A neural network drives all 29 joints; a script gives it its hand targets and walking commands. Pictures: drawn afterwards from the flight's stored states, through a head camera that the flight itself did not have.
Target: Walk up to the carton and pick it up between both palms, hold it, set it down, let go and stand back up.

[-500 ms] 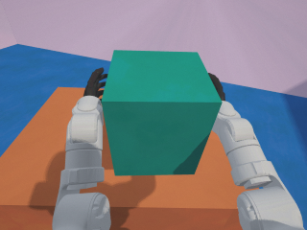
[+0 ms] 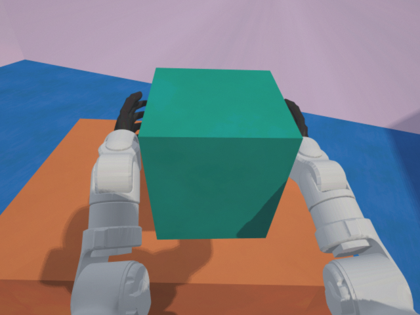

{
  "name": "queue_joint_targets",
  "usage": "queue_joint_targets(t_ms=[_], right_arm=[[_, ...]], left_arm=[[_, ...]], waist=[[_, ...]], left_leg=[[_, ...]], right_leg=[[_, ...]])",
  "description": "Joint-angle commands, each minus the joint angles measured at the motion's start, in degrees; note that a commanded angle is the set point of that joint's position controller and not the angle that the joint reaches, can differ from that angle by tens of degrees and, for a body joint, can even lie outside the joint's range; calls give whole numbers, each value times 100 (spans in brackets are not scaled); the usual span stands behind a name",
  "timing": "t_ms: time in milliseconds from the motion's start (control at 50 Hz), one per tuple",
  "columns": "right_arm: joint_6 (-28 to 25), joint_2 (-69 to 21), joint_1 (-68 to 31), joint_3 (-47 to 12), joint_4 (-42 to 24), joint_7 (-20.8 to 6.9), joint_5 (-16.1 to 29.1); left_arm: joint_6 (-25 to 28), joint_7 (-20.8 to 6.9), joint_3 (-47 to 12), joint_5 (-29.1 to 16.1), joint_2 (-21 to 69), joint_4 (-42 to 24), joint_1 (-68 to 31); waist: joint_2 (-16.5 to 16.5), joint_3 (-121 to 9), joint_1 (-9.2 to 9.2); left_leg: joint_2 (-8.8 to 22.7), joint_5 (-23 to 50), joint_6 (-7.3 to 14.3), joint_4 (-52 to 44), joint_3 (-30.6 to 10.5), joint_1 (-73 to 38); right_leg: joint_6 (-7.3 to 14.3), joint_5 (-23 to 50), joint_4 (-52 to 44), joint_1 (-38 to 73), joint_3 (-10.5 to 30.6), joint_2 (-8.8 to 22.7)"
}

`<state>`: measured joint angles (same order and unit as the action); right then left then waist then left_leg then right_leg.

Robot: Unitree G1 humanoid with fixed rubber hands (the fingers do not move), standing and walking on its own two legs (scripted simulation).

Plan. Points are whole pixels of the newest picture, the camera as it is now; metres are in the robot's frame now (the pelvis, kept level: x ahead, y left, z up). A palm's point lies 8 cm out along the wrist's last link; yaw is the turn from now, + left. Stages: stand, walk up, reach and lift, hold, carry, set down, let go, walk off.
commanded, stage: hold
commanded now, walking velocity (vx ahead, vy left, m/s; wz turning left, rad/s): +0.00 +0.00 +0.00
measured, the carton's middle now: (212, 156) +0.37 -0.01 +0.18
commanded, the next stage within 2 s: set down in 0.26 s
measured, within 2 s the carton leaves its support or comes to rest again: neither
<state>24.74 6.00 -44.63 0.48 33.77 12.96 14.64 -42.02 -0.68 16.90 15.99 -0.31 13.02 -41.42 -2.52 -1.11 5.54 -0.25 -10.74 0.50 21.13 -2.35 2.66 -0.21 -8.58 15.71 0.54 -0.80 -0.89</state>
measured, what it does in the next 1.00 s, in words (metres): stands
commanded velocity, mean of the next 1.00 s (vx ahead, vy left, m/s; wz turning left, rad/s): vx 0.00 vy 0.00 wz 0.00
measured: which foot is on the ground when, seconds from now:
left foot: down 0.00-1.00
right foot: down 0.00-1.00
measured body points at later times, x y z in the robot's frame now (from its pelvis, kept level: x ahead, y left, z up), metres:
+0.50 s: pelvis +0.00 +0.01 +0.00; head -0.06 +0.03 +0.44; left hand +0.39 +0.15 +0.24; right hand +0.38 -0.16 +0.22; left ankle +0.02 +0.11 -0.75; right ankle +0.01 -0.12 -0.75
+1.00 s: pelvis +0.01 -0.01 +0.00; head -0.01 +0.03 +0.45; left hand +0.40 +0.14 +0.17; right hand +0.39 -0.16 +0.15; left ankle +0.02 +0.11 -0.75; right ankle +0.01 -0.12 -0.75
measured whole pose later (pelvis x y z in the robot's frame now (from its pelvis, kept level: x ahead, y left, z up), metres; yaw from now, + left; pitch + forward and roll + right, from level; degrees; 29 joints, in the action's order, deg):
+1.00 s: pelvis +0.01 -0.01 +0.00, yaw +2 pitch -9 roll -1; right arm -0.1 0.8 -34.6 6.9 38.0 9.6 2.5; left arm -23.8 -1.2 14.4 16.6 1.3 18.8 -36.5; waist -4.6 5.4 3.6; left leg -0.2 -10.8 -0.1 20.1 -3.2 0.6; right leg 0.3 -9.5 15.1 3.0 -3.2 -0.6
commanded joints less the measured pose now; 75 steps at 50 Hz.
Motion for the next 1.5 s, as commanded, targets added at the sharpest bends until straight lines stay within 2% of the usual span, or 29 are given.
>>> queue_joint_targets(t_ms=[0, 60, 120, 140, 160, 200, 220, 240, 260, 280, 340, 380, 400, 420, 500, 580, 660, 780, 860, 960, 980, 1000, 1060, 1120, 1260, 1300, 1320, 1340, 1480], right_arm=[[-367, -3877, -4912, -1919, -2059, -661, 661], [-387, -3889, -4935, -1871, -2080, -659, 613], [-399, -3907, -4975, -1951, -2284, -595, 621], [-374, -3842, -4850, -1858, -2160, -576, 557], [-366, -3912, -4818, -1853, -2163, -563, 537], [-324, -3699, -4467, -1771, -2022, -560, 544], [-307, -3712, -4387, -1728, -1922, -572, 570], [-297, -3745, -4357, -1763, -1970, -580, 578], [-284, -3501, -4510, -1731, -1986, -568, 573], [-268, -3521, -4488, -1713, -2027, -571, 544], [-496, -3556, -4734, -1664, -2376, -625, 439], [-661, -3543, -4756, -1657, -2249, -665, 304], [-761, -3541, -4789, -1542, -2168, -706, 186], [-1066, -3634, -5197, -1579, -2442, -803, 91], [-1618, -3254, -4415, -992, -1292, -1042, -635], [-1919, -3010, -3652, -554, -657, -1133, -1099], [-2388, -2986, -3717, -604, -955, -1063, -1211], [-2965, -3138, -3918, -998, -1567, -976, -1237], [-3101, -3226, -3861, -1248, -1700, -964, -1211], [-3005, -3301, -3633, -1439, -1494, -935, -1144], [-2908, -3261, -3505, -1210, -1188, -925, -1265], [-2865, -3283, -3476, -1087, -1074, -940, -1314], [-2877, -3304, -3247, -1279, -1169, -959, -1176], [-2927, -3361, -3395, -1534, -1538, -925, -1024], [-2994, -3367, -3087, -1489, -1401, -972, -1071], [-2991, -3250, -2913, -1420, -1307, -984, -1129], [-3071, -3154, -3083, -1374, -1433, -1007, -1104], [-3102, -3144, -3042, -1275, -1336, -1014, -1143], [-3210, -3051, -2966, -778, -858, -1101, -1440]], left_arm=[[281, -835, -2518, -797, 3472, -663, -3932], [266, -811, -2578, -808, 3489, -674, -3967], [253, -842, -2554, -833, 3435, -533, -3725], [244, -854, -2602, -851, 3434, -562, -3724], [238, -876, -2554, -822, 3460, -531, -3717], [224, -892, -2737, -797, 3531, -811, -3640], [218, -900, -2776, -819, 3497, -916, -3765], [214, -910, -2724, -812, 3437, -1002, -3799], [193, -922, -2740, -851, 3411, -895, -3790], [197, -930, -2702, -835, 3360, -937, -3833], [342, -909, -2779, -849, 3482, -981, -3870], [483, -893, -2627, -786, 3378, -793, -3820], [580, -917, -2500, -712, 3336, -655, -3885], [786, -956, -2635, -859, 3404, -715, -4174], [1212, -1010, -1798, -221, 3053, 209, -3435], [1190, -1328, -1200, 215, 2638, 531, -2855], [1337, -1450, -1483, 116, 2789, 368, -2840], [1854, -1170, -2486, -413, 3305, 33, -3127], [2092, -967, -2867, -580, 3379, -96, -3193], [2129, -894, -2696, -484, 3225, 120, -2859], [2088, -942, -2586, -365, 3170, 311, -2804], [2078, -966, -2379, -333, 3141, 371, -2836], [1999, -1009, -2257, -244, 3029, 272, -2416], [2034, -966, -2353, -230, 3119, 52, -2422], [2264, -844, -2613, -363, 3300, -36, -2461], [2271, -819, -2696, -333, 3292, -31, -2351], [2287, -790, -2780, -419, 3329, 102, -2440], [2346, -763, -2858, -436, 3409, 144, -2513], [2590, -674, -2780, -425, 3545, 617, -2633]], waist=[[362, -2275, -189], [401, -2228, -111], [178, -2408, -132], [223, -2220, -35], [192, -2188, -63], [461, -2102, 140], [546, -2138, 160], [507, -2176, 101], [506, -2046, 225], [513, -2144, 238], [611, -2216, 176], [435, -2270, 105], [377, -2206, 43], [561, -2699, -160], [393, -1853, -333], [159, -904, -295], [107, -1010, -174], [308, -2023, 31], [407, -2519, 20], [284, -2460, -194], [162, -2110, -38], [128, -1927, -121], [63, -1969, -239], [185, -2396, -275], [224, -2425, -151], [332, -2251, -82], [449, -2415, -164], [438, -2360, -47], [527, -2176, 29]], left_leg=[[-223, 1421, -104, -270, 223, -469], [-200, 1309, -97, -306, 203, -470], [-249, 1424, -53, -217, 237, -505], [-221, 1405, -75, -231, 220, -557], [-227, 1503, -79, -231, 235, -517], [-187, 1783, -225, -156, 194, -785], [-181, 1823, -293, -167, 180, -781], [-211, 1855, -284, -160, 211, -764], [-223, 1767, -279, -203, 239, -833], [-236, 1575, -259, -244, 266, -753], [-192, 1680, -275, -227, 242, -681], [-211, 1750, -247, -170, 277, -787], [-215, 1509, -205, -254, 317, -683], [-166, 1788, -338, -175, 198, -1023], [-104, 1434, -220, -389, 347, -1120], [-119, 802, -29, -728, 525, -447], [-146, 1323, -84, -576, 657, -607], [-136, 2044, -334, -239, 618, -1168], [-139, 2245, -387, -108, 522, -1234], [-204, 1907, -241, -197, 471, -711], [-186, 1350, -175, -347, 483, -474], [-202, 952, -115, -487, 524, -232], [-217, 1333, -52, -453, 535, -156], [-220, 1983, -131, -256, 482, -273], [-138, 2242, -253, -152, 428, -717], [-105, 2347, -320, -119, 403, -849], [-70, 2536, -477, -62, 373, -1076], [-53, 2642, -531, -26, 373, -1242], [39, 2452, -618, -107, 337, -1338]], right_leg=[[-204, 841, -150, 321, -131, -274], [-193, 752, -155, 278, -110, -267], [-261, 1080, -149, 407, -99, -276], [-246, 1053, -139, 366, -125, -273], [-264, 1205, -164, 410, -126, -269], [-204, 1271, -131, 357, -161, -300], [-184, 1223, -134, 356, -187, -308], [-195, 1204, -138, 408, -180, -302], [-206, 1201, -143, 466, -177, -304], [-211, 1087, -156, 500, -157, -284], [-180, 1067, -100, 500, -249, -316], [-216, 1141, -97, 477, -267, -317], [-229, 929, -113, 501, -304, -287], [-176, 1013, -43, 442, -483, -336], [-83, 440, -223, 330, -507, -286], [-108, 149, -307, 660, -502, -147], [-180, 569, -298, 759, -624, -129], [-174, 1243, -164, 658, -721, -166], [-182, 1599, -70, 707, -682, -143], [-273, 1996, 43, 1048, -539, -61], [-297, 1728, -37, 991, -502, -5], [-309, 1463, -61, 959, -464, 45], [-331, 2209, 67, 1332, -440, 33], [-346, 2970, 233, 1531, -429, -12], [-258, 2842, 186, 1069, -527, -108], [-197, 2631, 110, 908, -556, -136], [-201, 2279, 72, 635, -653, -196], [-196, 2050, -5, 409, -686, -228], [-121, 1373, -180, -10, -757, -226]])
